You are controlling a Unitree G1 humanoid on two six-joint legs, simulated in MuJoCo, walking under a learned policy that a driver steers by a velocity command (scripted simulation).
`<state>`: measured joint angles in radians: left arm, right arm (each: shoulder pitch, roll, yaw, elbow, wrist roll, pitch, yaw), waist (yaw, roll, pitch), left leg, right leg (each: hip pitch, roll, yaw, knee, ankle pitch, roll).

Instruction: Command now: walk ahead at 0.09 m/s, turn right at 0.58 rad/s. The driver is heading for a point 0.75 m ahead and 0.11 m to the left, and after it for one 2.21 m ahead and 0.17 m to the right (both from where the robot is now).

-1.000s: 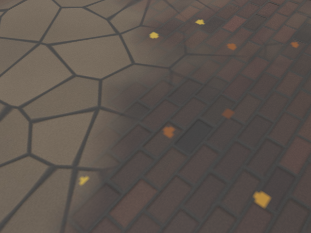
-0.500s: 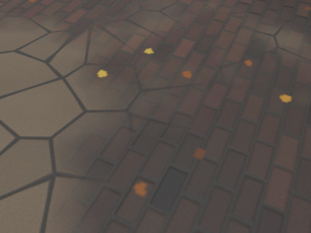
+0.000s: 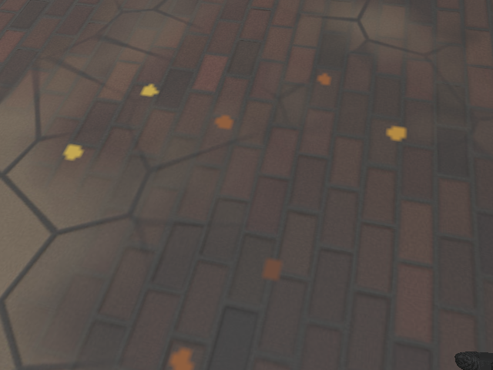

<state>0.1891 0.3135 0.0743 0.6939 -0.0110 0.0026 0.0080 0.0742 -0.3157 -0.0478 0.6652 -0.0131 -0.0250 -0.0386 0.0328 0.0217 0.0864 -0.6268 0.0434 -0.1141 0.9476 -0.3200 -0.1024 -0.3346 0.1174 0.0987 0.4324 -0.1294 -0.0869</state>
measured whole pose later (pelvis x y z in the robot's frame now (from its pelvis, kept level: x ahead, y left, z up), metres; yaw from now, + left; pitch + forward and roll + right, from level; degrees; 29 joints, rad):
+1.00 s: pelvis +0.40 +0.04 -0.02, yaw +16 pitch +2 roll -2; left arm 0.36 0.31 0.08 0.86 -0.02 -0.07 0.00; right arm 0.07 -0.28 -0.04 0.58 0.02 -0.03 0.06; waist 0.10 0.03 0.04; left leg -0.64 0.06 0.02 0.65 -0.07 0.05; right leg 0.12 -0.01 -0.21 0.25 -0.40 0.04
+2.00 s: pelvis +0.95 +0.17 +0.00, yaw -4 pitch +3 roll -1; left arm 0.28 0.31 0.07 0.71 -0.02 0.01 0.03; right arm 0.06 -0.29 -0.03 0.66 -0.01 -0.08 0.00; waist 0.06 0.03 0.04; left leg -0.56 -0.01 -0.11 0.54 -0.02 -0.07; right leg -0.19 0.14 0.19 0.48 -0.32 -0.07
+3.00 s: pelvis +1.12 +0.14 +0.00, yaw -23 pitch +2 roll -1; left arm 0.33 0.31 0.06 0.74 -0.01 -0.04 0.00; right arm 0.17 -0.30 -0.05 0.77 0.03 -0.06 0.04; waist 0.04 -0.01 -0.03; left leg -0.35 0.02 0.04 0.53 -0.23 0.06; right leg -0.08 0.00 -0.01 0.41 -0.36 0.00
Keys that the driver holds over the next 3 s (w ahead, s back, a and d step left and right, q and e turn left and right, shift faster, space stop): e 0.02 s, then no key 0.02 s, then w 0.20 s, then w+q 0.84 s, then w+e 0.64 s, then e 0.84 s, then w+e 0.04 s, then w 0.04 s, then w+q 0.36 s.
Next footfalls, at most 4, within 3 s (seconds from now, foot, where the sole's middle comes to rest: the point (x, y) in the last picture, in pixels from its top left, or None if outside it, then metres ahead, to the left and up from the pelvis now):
0.18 left None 0.15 0.15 -0.78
0.58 right None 0.30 -0.11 -0.78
1.04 left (202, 305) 0.57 0.20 -0.78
1.60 right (250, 197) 0.93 0.08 -0.78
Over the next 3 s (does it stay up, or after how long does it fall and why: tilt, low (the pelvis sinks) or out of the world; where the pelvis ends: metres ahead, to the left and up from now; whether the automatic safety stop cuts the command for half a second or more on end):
stays up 1.12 0.14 0.00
